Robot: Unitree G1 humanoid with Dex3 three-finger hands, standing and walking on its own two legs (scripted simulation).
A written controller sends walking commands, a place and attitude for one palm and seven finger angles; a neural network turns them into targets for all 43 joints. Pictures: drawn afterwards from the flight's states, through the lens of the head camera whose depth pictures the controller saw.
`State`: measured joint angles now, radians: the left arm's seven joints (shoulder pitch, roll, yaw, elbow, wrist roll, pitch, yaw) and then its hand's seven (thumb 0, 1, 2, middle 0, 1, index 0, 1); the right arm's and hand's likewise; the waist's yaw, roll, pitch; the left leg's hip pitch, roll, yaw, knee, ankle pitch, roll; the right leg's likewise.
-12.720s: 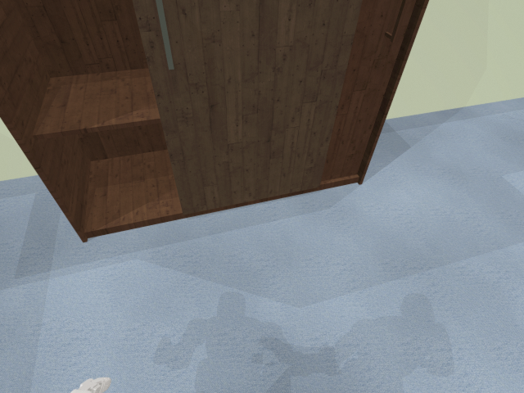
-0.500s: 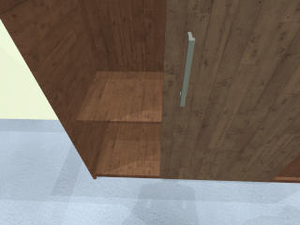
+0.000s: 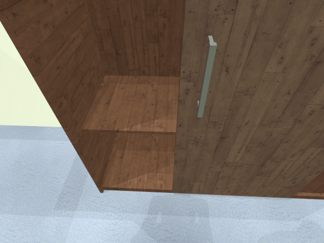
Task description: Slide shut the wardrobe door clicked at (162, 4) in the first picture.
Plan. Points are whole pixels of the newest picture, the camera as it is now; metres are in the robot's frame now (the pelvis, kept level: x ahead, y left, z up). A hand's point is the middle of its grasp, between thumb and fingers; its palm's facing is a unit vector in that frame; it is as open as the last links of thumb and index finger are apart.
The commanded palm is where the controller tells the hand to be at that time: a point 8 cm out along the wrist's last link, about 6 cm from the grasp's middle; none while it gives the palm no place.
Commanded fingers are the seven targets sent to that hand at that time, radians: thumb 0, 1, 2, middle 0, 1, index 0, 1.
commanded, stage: look again from close up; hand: right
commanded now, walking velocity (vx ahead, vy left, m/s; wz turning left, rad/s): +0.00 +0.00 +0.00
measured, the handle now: (204, 81) +0.52 -0.09 +0.14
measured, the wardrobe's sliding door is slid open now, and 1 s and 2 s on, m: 0.45 0.45 0.45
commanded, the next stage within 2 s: none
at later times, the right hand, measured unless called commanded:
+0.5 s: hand out of the picture -0.02 -0.14 -0.18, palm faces +0.05 +0.99 -0.15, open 7.4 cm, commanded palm none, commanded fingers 0.00 -0.90 -0.90 0.20 0.30 0.20 0.30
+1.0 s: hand out of the picture -0.03 -0.12 -0.18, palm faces +0.06 +0.99 -0.14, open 7.4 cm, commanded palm none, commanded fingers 0.00 -0.90 -0.90 0.20 0.30 0.20 0.30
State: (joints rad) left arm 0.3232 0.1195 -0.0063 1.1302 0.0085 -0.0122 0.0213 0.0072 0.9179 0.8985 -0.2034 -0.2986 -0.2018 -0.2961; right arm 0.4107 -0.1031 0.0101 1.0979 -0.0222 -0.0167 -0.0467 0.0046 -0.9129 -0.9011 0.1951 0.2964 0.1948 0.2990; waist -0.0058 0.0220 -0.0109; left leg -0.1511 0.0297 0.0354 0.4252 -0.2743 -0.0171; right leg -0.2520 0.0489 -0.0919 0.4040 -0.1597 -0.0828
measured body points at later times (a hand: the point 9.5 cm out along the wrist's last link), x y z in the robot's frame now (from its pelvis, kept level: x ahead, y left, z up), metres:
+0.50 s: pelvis +0.01 +0.01 +0.00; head +0.01 +0.00 +0.45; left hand -0.01 +0.22 -0.16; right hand -0.03 -0.19 -0.16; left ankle -0.03 +0.13 -0.74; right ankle +0.04 -0.06 -0.74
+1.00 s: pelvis +0.02 +0.02 +0.00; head +0.02 +0.01 +0.45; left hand +0.00 +0.22 -0.16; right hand -0.03 -0.18 -0.16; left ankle -0.03 +0.13 -0.74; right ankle +0.04 -0.06 -0.74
